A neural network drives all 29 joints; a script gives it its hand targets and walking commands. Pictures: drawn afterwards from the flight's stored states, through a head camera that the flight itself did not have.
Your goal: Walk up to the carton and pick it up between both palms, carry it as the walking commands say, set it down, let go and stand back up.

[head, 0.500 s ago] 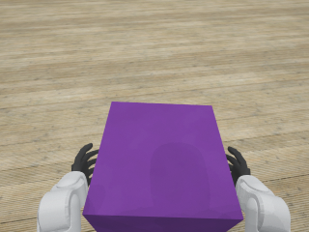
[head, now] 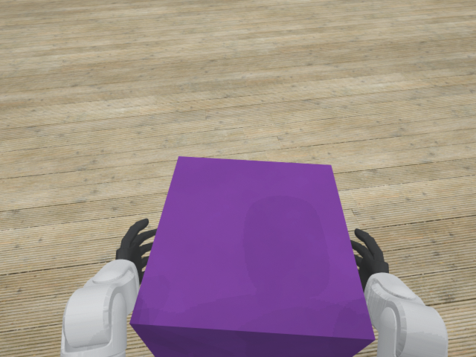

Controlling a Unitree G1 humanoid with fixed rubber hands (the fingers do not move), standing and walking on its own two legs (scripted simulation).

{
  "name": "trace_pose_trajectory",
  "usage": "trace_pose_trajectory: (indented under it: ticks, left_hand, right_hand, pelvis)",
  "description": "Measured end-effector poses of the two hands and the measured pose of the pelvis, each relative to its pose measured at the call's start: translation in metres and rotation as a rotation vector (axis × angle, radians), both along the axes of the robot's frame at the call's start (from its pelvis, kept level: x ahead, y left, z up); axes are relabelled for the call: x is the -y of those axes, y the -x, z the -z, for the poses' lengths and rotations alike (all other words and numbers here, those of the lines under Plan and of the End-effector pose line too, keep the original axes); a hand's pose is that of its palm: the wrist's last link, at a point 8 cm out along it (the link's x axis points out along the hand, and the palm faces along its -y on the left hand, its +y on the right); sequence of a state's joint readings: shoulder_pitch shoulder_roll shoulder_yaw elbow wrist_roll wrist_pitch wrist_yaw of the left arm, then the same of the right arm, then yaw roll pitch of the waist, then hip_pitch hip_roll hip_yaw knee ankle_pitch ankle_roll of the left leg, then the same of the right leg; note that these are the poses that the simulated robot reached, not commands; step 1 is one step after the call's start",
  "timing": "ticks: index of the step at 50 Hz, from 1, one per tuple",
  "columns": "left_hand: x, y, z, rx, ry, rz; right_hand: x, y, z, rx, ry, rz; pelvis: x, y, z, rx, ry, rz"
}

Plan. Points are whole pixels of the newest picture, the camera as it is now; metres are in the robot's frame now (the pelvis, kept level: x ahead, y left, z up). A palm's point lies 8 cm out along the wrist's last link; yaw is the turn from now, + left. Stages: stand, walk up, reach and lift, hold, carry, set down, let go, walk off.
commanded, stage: carry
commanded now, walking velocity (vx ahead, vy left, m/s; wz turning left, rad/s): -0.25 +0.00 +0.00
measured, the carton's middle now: (247, 271) +0.29 +0.00 -0.02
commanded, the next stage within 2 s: none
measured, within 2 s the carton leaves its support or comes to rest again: neither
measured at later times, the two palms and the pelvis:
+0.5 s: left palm out of the picture +0.00 +0.19 +0.07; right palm out of the picture +0.01 -0.17 +0.05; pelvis -0.24 +0.00 -0.01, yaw +0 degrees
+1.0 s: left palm out of the picture -0.23 +0.24 +0.08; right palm out of the picture -0.20 -0.12 +0.09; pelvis -0.46 +0.03 +0.00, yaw +1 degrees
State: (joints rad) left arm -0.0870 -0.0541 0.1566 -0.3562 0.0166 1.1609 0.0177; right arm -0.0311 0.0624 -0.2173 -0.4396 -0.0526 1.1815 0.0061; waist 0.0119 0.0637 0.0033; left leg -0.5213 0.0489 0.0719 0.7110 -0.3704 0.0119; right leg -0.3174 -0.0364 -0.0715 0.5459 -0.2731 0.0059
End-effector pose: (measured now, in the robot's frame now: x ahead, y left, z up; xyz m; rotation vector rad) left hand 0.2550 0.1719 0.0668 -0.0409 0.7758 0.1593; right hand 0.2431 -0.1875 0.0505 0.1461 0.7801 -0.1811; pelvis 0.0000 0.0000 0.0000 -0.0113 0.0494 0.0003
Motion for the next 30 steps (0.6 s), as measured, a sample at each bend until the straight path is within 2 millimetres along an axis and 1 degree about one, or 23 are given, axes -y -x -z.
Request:
trace_pose_trajectory:
  ticks: [3,6,8,10,15,19,22,25,26,30]
  left_hand:
    - [0.012,0.025,0.004,-0.008,0.025,0.027]
    - [0.015,0.048,0.003,0.025,0.037,0.051]
    - [0.010,0.064,0.003,0.058,0.041,0.059]
    - [0.000,0.083,0.004,0.079,0.041,0.054]
    - [-0.025,0.148,0.004,0.047,0.031,-0.005]
    - [-0.032,0.198,0.000,0.051,0.018,-0.054]
    - [-0.027,0.228,-0.003,0.072,-0.014,-0.057]
    - [-0.017,0.256,-0.002,0.039,-0.019,-0.044]
    - [-0.013,0.266,-0.002,0.030,-0.013,-0.039]
    - [-0.001,0.293,-0.017,0.060,-0.011,0.006]
  right_hand:
    - [0.012,0.039,-0.001,-0.008,0.003,0.049]
    - [0.013,0.069,-0.008,0.024,0.017,0.072]
    - [0.008,0.085,-0.012,0.058,0.031,0.072]
    - [-0.001,0.099,-0.014,0.077,0.037,0.061]
    - [-0.025,0.140,-0.015,0.047,0.022,0.003]
    - [-0.032,0.172,-0.014,0.051,0.009,-0.047]
    - [-0.027,0.198,-0.008,0.072,-0.002,-0.068]
    - [-0.017,0.234,-0.002,0.039,0.004,-0.065]
    - [-0.013,0.247,-0.002,0.029,0.003,-0.054]
    - [-0.002,0.295,-0.011,0.058,-0.022,0.016]
  pelvis:
    - [-0.003,0.026,-0.001,0.006,-0.023,0.002]
    - [-0.008,0.054,0.002,0.006,-0.029,0.002]
    - [-0.014,0.072,0.007,0.004,-0.017,-0.003]
    - [-0.018,0.092,0.010,0.014,-0.021,-0.010]
    - [-0.016,0.138,0.005,0.034,0.016,0.007]
    - [-0.010,0.177,0.006,0.031,0.020,0.006]
    - [-0.002,0.209,0.014,0.029,0.004,0.019]
    - [-0.001,0.241,0.009,0.047,-0.009,0.003]
    - [-0.002,0.251,0.006,0.052,-0.020,0.003]
    - [-0.008,0.288,0.000,0.048,-0.042,0.008]
